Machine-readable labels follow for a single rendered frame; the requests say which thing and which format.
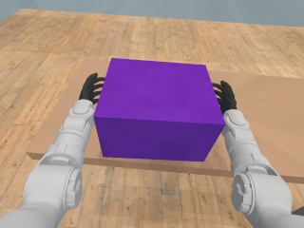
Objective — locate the left robot hand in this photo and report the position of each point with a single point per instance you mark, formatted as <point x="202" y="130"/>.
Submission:
<point x="88" y="88"/>

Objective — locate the left robot upper arm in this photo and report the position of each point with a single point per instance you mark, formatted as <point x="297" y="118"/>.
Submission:
<point x="51" y="191"/>

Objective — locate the right robot hand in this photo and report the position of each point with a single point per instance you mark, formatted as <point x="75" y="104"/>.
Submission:
<point x="227" y="97"/>

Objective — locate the table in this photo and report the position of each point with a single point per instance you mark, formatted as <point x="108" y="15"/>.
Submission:
<point x="272" y="105"/>

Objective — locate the right robot upper arm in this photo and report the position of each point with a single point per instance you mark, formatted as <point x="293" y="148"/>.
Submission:
<point x="265" y="201"/>

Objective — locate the robot left forearm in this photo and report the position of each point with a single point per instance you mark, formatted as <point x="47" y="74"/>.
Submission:
<point x="71" y="141"/>

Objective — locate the robot right forearm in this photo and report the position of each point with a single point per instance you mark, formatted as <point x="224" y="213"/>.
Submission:
<point x="242" y="147"/>

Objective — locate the carton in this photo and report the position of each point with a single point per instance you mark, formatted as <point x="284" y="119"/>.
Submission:
<point x="154" y="110"/>

